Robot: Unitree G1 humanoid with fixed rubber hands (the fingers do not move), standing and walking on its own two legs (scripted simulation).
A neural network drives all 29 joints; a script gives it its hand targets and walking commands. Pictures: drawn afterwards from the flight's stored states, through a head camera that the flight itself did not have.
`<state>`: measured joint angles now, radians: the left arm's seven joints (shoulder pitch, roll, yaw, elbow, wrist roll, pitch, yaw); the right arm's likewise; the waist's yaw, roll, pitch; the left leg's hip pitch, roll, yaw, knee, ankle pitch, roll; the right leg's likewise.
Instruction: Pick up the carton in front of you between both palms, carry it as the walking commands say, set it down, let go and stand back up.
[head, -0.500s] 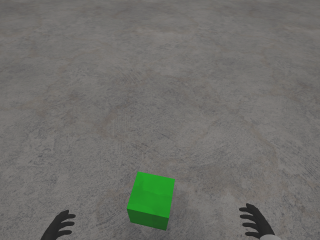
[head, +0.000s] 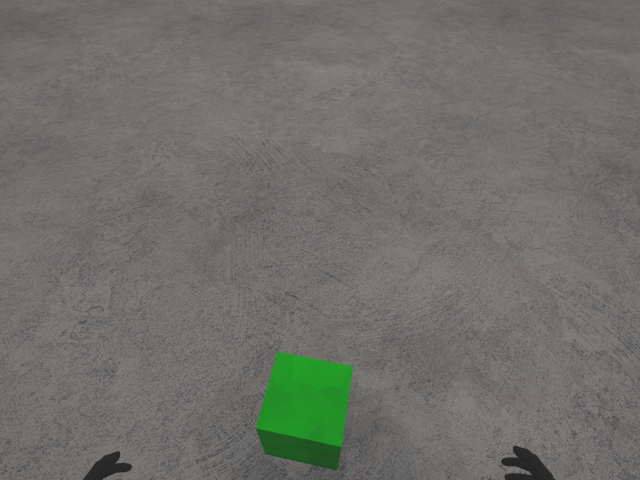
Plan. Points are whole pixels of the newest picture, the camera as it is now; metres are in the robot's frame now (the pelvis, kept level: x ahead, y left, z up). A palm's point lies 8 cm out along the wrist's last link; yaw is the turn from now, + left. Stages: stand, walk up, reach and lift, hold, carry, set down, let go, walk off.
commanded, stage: stand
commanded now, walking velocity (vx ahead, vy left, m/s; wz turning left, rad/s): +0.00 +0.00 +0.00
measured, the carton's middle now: (307, 411) +0.41 +0.03 -0.65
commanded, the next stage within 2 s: none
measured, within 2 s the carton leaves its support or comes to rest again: neither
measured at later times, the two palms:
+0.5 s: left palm out of the picture +0.07 +0.30 -0.09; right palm out of the picture +0.07 -0.30 -0.10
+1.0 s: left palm out of the picture +0.06 +0.30 -0.09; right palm out of the picture +0.06 -0.31 -0.10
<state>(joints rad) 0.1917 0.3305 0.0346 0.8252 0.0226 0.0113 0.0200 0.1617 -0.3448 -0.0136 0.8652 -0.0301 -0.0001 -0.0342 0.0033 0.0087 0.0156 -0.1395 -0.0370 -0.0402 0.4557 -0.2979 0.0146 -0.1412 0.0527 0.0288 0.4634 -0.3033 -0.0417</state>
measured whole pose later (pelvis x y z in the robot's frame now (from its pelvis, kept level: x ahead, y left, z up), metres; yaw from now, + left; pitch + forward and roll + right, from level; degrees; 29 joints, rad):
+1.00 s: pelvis -0.03 +0.00 +0.01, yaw +0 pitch -3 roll +0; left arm 0.14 0.37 0.01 1.02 0.01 -0.01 0.00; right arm 0.14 -0.39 0.02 1.03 -0.01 -0.02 -0.02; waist 0.00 0.01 0.03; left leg -0.10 -0.03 -0.04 0.34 -0.20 0.01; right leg -0.10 0.05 0.03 0.34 -0.20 -0.04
